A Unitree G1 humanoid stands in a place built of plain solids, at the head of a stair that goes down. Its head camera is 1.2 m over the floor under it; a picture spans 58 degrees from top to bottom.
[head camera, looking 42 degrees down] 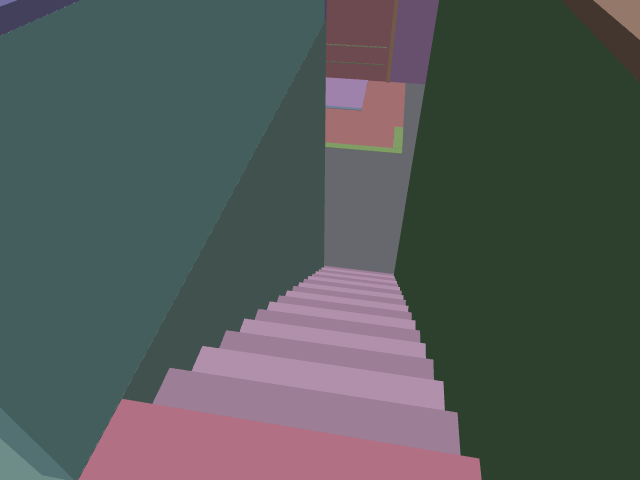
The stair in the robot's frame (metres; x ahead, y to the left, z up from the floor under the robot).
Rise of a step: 0.20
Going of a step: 0.23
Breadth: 1.02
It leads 10 degrees to the right of straight ahead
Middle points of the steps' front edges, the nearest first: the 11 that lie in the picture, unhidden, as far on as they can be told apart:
0.55 0.08 0.00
0.78 0.04 -0.20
1.00 0.00 -0.39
1.23 -0.03 -0.59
1.46 -0.07 -0.79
1.68 -0.11 -0.99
1.91 -0.15 -1.18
2.14 -0.18 -1.38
2.36 -0.22 -1.58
2.59 -0.26 -1.77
2.82 -0.30 -1.97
